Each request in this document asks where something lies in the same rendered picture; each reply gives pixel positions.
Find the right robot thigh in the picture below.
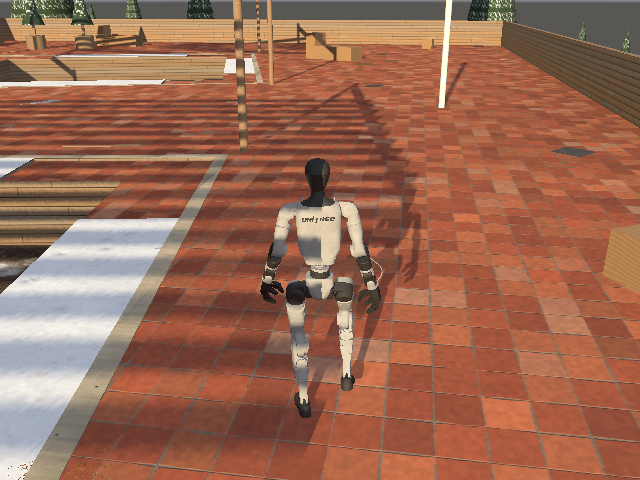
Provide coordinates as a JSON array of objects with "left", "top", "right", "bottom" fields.
[{"left": 333, "top": 277, "right": 354, "bottom": 329}]

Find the right robot hand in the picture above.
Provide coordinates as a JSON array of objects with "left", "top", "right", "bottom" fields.
[{"left": 358, "top": 287, "right": 381, "bottom": 314}]

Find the robot right foot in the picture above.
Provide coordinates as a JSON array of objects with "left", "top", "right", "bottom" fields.
[{"left": 341, "top": 373, "right": 355, "bottom": 391}]

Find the left robot upper arm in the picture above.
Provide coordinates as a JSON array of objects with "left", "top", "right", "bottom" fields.
[{"left": 271, "top": 202, "right": 298, "bottom": 257}]

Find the right robot upper arm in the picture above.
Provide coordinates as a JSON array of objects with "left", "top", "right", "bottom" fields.
[{"left": 339, "top": 201, "right": 366, "bottom": 258}]

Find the left robot forearm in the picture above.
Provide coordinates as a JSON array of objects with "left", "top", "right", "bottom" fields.
[{"left": 262, "top": 242, "right": 282, "bottom": 284}]

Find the left robot hand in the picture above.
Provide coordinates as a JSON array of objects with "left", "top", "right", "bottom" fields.
[{"left": 260, "top": 281, "right": 284, "bottom": 304}]

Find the right robot forearm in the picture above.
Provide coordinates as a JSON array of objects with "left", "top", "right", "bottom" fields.
[{"left": 356, "top": 242, "right": 378, "bottom": 290}]

